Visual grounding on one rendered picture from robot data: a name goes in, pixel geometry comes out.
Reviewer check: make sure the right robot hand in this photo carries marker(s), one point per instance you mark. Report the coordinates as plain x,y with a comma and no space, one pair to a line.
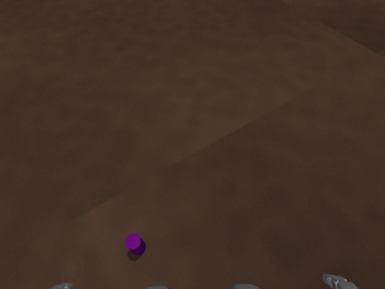
337,282

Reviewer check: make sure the can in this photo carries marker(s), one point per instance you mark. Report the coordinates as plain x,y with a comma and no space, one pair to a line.
135,244

